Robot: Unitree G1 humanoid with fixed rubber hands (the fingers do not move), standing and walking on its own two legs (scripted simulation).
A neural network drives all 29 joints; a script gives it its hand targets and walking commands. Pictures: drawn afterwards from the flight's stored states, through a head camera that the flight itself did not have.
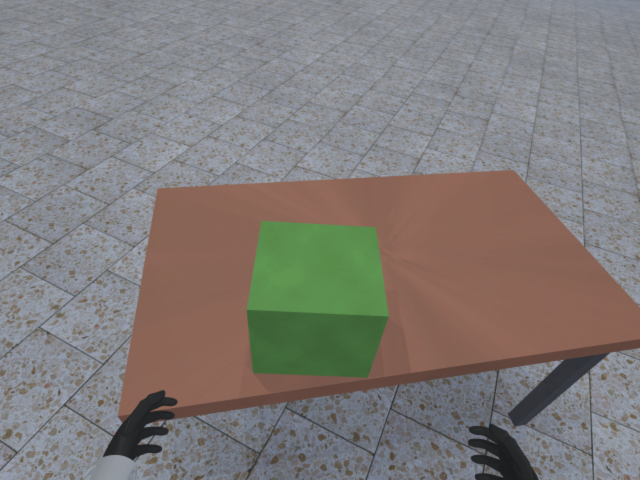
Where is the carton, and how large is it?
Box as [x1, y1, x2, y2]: [247, 221, 388, 377]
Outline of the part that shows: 261,221 247,304 247,318 253,372 367,377 388,317 375,227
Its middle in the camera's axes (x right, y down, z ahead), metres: -0.01 +0.11 +0.70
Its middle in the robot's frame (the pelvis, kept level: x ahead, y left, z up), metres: +0.46 +0.01 -0.10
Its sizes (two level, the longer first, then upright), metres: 0.208 0.193 0.195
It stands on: a table, 0.57 m high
